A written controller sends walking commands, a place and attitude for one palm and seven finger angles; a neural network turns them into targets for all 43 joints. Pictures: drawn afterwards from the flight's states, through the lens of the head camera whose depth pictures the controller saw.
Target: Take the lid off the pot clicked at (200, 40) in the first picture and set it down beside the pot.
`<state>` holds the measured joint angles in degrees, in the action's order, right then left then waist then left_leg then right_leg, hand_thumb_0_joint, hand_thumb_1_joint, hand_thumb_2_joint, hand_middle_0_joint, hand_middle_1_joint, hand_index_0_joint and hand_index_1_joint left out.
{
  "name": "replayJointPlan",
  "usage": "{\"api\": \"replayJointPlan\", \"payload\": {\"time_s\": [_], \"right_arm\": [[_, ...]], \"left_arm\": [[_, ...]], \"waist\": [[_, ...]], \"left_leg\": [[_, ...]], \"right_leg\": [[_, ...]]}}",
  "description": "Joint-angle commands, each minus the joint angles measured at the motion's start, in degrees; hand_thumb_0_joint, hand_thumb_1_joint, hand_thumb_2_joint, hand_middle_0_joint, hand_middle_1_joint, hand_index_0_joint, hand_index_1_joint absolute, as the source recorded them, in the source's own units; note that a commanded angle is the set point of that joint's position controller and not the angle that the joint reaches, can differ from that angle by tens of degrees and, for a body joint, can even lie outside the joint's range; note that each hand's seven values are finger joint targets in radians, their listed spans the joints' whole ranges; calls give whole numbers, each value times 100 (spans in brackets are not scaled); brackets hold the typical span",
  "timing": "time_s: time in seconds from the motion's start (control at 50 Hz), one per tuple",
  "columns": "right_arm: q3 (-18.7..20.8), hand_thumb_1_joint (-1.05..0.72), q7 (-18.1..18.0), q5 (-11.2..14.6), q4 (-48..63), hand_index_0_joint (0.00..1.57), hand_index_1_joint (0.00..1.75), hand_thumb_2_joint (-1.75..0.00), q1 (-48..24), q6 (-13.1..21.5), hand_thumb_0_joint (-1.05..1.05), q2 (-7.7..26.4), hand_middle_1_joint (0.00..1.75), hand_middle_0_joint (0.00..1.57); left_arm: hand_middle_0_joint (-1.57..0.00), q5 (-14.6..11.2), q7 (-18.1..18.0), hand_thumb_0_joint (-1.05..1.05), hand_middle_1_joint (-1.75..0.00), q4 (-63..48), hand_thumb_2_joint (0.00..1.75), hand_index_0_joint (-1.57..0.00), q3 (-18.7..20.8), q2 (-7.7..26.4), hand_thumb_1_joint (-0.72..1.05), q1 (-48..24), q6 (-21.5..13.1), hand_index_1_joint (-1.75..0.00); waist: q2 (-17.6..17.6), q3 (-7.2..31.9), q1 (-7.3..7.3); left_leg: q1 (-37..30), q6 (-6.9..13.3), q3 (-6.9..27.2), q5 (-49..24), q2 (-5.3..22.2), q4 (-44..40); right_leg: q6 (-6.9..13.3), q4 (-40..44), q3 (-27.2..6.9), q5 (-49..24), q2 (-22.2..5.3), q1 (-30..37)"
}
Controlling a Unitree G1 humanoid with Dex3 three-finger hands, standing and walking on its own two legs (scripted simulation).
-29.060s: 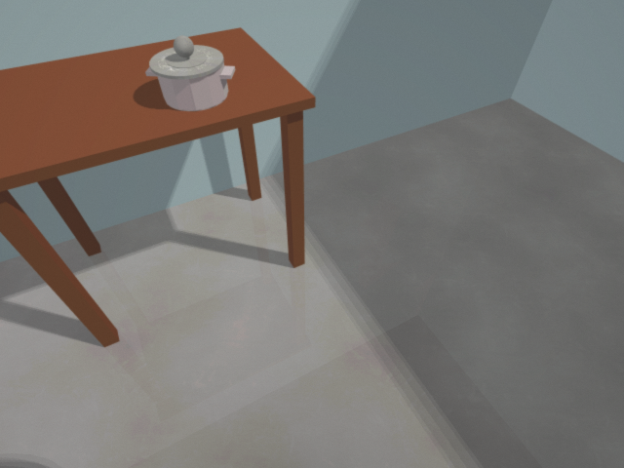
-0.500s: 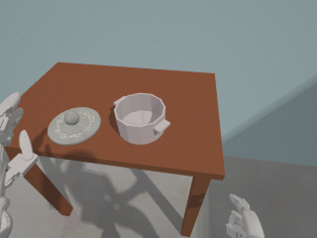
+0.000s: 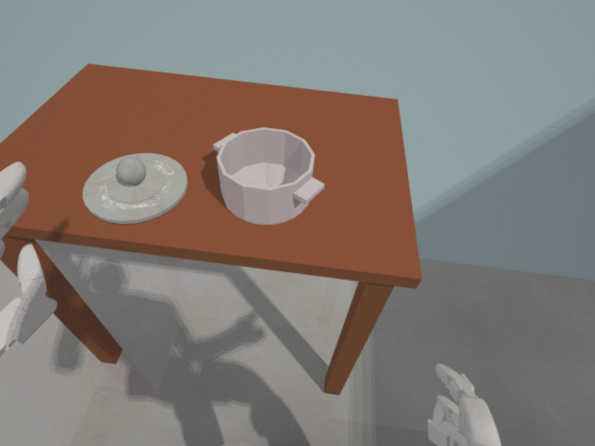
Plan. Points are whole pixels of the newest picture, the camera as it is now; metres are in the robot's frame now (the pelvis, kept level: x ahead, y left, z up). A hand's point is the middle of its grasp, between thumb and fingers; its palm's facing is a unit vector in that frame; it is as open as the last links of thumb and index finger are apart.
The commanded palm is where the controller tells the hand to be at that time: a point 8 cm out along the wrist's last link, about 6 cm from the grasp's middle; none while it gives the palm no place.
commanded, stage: step back with the hand held close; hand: left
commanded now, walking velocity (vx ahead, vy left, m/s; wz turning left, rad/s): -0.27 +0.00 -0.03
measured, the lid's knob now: (131, 171) +0.53 +0.34 +0.04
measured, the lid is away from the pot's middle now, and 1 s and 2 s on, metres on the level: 0.24 0.24 0.24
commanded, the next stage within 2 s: stop stepping back and stand still in 0.88 s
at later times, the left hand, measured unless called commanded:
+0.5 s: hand (4, 371) +0.14 +0.24 +0.20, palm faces +0.44 -0.80 -0.41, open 7.4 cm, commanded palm +0.06 +0.29 +0.21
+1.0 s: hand out of the picture +0.04 +0.22 +0.20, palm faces +0.43 -0.80 -0.43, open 7.4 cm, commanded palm -0.04 +0.27 +0.21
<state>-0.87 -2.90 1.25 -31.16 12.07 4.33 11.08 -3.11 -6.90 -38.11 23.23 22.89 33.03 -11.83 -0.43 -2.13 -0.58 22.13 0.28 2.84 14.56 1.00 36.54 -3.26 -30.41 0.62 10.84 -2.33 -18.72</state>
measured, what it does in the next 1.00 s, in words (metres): walks backwards: right foot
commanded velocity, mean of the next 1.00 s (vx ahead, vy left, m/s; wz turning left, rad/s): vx -0.35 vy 0.01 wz -0.08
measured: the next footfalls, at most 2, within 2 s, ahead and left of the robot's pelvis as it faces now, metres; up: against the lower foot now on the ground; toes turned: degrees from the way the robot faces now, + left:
right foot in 0.96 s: -0.12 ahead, -0.15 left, +0.00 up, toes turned +1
left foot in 1.16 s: -0.17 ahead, +0.14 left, +0.00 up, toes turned +2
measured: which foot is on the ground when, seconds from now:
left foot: down 0.00-0.96, up 0.98-1.00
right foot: down 0.00-0.74, up 0.76-0.94, down 0.96-1.00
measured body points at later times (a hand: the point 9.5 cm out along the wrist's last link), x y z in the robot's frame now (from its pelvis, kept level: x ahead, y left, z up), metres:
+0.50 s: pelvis -0.05 +0.00 -0.01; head -0.04 +0.02 +0.43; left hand +0.11 +0.28 +0.22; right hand +0.13 -0.23 -0.08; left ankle +0.06 +0.12 -0.72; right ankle +0.06 -0.16 -0.73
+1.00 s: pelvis -0.16 -0.01 -0.03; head -0.16 -0.01 +0.42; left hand +0.01 +0.26 +0.22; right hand +0.02 -0.23 -0.11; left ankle +0.02 +0.12 -0.70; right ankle -0.16 -0.15 -0.73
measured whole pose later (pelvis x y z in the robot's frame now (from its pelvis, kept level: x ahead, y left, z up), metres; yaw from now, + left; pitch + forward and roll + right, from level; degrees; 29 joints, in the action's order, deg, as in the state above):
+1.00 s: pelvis -0.16 -0.01 -0.03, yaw +2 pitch -3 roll -2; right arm 1.7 0.4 0.7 -35.5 11.4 6.0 9.7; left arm -3.2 -6.6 -35.9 24.7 25.2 25.0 -13.5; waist 1.7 -2.1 0.9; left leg 41.0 -2.2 -2.2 21.3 6.0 54.7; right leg 1.3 -46.9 1.6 27.9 0.3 -17.8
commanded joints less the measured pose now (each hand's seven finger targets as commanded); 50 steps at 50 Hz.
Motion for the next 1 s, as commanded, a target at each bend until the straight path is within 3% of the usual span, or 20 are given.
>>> {"api": "replayJointPlan", "payload": {"time_s": [0.0, 0.08, 0.14, 0.28, 0.46, 0.5, 0.58, 0.64, 0.7, 0.72, 0.74, 0.76, 0.78, 0.82, 0.88, 0.9, 0.92, 0.94, 0.96, 0.98], "right_arm": [[339, -90, -130, -35, 879, 20, 30, -90, -519, 411, 0, 810, 30, 20], [349, -90, -154, 5, 946, 20, 30, -90, -561, 502, 0, 886, 30, 20], [350, -90, -124, 10, 950, 20, 30, -90, -516, 541, 0, 827, 30, 20], [403, -90, -108, -77, 817, 20, 30, -90, -441, 589, 0, 822, 30, 20], [511, -90, -100, -30, 818, 20, 30, -90, -457, 653, 0, 839, 30, 20], [547, -90, -89, -36, 823, 20, 30, -90, -452, 675, 0, 800, 30, 20], [541, -90, -44, -107, 611, 20, 30, -90, -325, 603, 0, 708, 30, 20], [485, -90, -10, -135, 424, 20, 30, -90, -285, 437, 0, 643, 30, 20], [506, -90, -42, -94, 506, 20, 30, -90, -264, 347, 0, 812, 30, 20], [515, -90, -80, -119, 602, 20, 30, -90, -389, 422, 0, 950, 30, 20], [555, -90, -75, -190, 672, 20, 30, -90, -520, 592, 0, 892, 30, 20], [588, -90, 1, -171, 495, 20, 30, -90, -487, 684, 0, 656, 30, 20], [744, -90, 92, -74, 420, 20, 30, -90, -558, 670, 0, 824, 30, 20], [760, -90, 236, 38, 530, 20, 30, -90, -940, 602, 0, 752, 30, 20], [612, -90, 262, 28, 549, 20, 30, -90, -612, 394, 0, 613, 30, 20], [600, -90, 268, 9, 580, 20, 30, -90, -529, 343, 0, 501, 30, 20], [601, -90, 260, 1, 546, 20, 30, -90, -323, 384, 0, 405, 30, 20], [435, -90, 226, -18, 641, 20, 30, -90, -697, 471, 0, 374, 30, 20], [647, -90, 292, -167, -697, 20, 30, -90, -233, 190, 0, 1190, 30, 20], [584, -90, 270, 319, 1144, 20, 30, -90, -915, 434, 0, 294, 30, 20]], "left_arm": [[-20, 2, -167, 0, -30, -1046, 90, -20, 556, 853, 90, -358, -429, -30], [-20, 61, -188, 0, -30, -1028, 90, -20, 608, 772, 90, -296, -498, -30], [-20, 42, -165, 0, -30, -1123, 90, -20, 624, 795, 90, -194, -513, -30], [-20, 76, -190, 0, -30, -1199, 90, -20, 631, 863, 90, -415, -635, -30], [-20, 120, -221, 0, -30, -1202, 90, -20, 749, 770, 90, -435, -776, -30], [-20, 114, -218, 0, -30, -1162, 90, -20, 880, 860, 90, -383, -790, -30], [-20, 57, -242, 0, -30, -1269, 90, -20, 762, 934, 90, -592, -778, -30], [-20, 80, -261, 0, -30, -1242, 90, -20, 653, 964, 90, -927, -725, -30], [-20, 22, -211, 0, -30, -1310, 90, -20, 589, 879, 90, -1031, -727, -30], [-20, -35, -217, 0, -30, -1465, 90, -20, 620, 811, 90, -1060, -728, -30], [-20, -52, -246, 0, -30, -1716, 90, -20, 823, 918, 90, -1180, -676, -30], [-20, -84, -225, 0, -30, -1875, 90, -20, 825, 1053, 90, -1576, -709, -30], [-20, -163, -240, 0, -30, -1354, 90, -20, 846, 1038, 90, -1320, -639, -30], [-20, -313, -313, 0, -30, -887, 90, -20, 820, 870, 90, -924, -427, -30], [-20, -325, -245, 0, -30, -849, 90, -20, 957, 1060, 90, -537, -292, -30], [-20, -314, -128, 0, -30, -966, 90, -20, 871, 1050, 90, -567, -344, -30], [-20, -164, -54, 0, -30, -1097, 90, -20, 944, 1322, 90, -454, -498, -30], [-20, -119, -9, 0, -30, -1574, 90, -20, 874, 1573, 90, -934, -676, -30], [-20, 571, 590, 0, -30, 3566, 90, -20, -1250, 14, 90, -1933, 802, -30], [-20, -32, 233, 0, -30, -2500, 90, -20, 743, 1763, 90, -2634, -67, -30]], "waist": [[173, 362, 112], [995, 488, 73], [791, 687, 77], [286, 394, 143], [901, 722, 148], [602, 671, 135], [-547, 627, 188], [-848, 755, 291], [95, 639, 417], [1703, 558, 482], [2500, 834, 369], [1610, 843, 340], [1345, 869, 248], [1804, 731, 79], [1532, 820, 25], [863, 1137, -6], [-529, 1017, 45], [-1800, 672, 0], [-684, 771, 896], [-2278, 928, 15]], "left_leg": [[286, 209, 213, 1530, 232, -885], [1404, 438, 669, 2346, 674, -1850], [1236, 407, 481, 1846, 536, -1561], [922, 275, 238, 1944, 284, -860], [1861, 499, 348, 2597, 773, -1379], [1896, 451, 129, 2670, 638, -976], [137, 62, -310, 1839, 82, 553], [-967, -5, -414, 1245, -58, 1238], [-819, 339, 479, 1965, 606, 156], [336, 699, 1519, 3048, 1433, -1622], [1642, 1014, 2458, 3315, 2362, -2998], [1666, 914, 1929, 2314, 2244, -2756], [1180, 808, 1082, 1626, 2108, -2271], [1326, 608, 352, 1949, 1863, -2068], [1101, 60, 151, 2087, 1583, -1728], [692, -173, -155, 1926, 1166, -503], [-204, -437, -971, 1461, 297, 1596], [356, -421, -853, 1597, -232, 3728], [974, -280, -209, 1612, 145, 4869], [247, -347, -3, 1649, -312, 5160]], "right_leg": [[394, 886, -308, 1413, -302, -137], [229, -262, 36, 901, 239, 1054], [243, -249, -55, 277, 191, 1118], [411, 474, -503, 1050, -149, 82], [278, -850, -263, 461, 251, 959], [341, -606, -561, 662, 117, 732], [704, 985, -1402, 1809, -688, -1331], [733, 1322, -1207, 2117, -933, -2251], [436, -124, -485, 2600, -251, -2658], [259, -2347, -57, 2389, 503, -1982], [101, -5002, -115, 2397, 1015, -836], [122, -5925, -588, 2127, 938, -646], [105, -6036, -506, 1984, 868, -844], [230, -4909, -162, 2174, 643, -354], [576, -1492, 170, 2414, 415, 571], [745, -294, -128, 2079, -8, 715], [900, 1005, -739, 1417, -699, -579], [1065, 1835, -1818, 282, -1544, -1390], [1056, 851, -723, -3212, -1970, -1088], [1047, 1595, -2405, -802, -1891, -1952]]}}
